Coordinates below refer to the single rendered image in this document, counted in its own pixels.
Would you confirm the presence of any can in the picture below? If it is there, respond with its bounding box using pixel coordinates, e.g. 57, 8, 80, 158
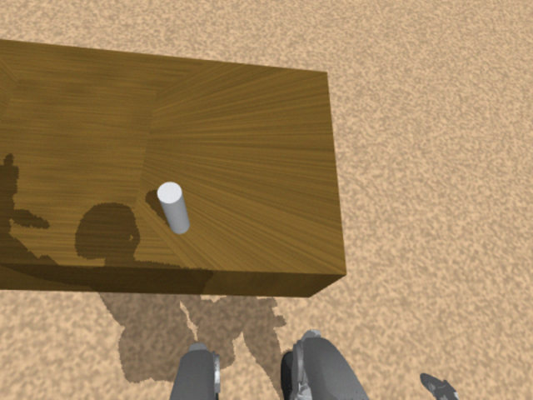
157, 182, 190, 234

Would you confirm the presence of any right robot hand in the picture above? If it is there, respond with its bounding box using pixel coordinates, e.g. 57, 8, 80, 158
420, 373, 459, 400

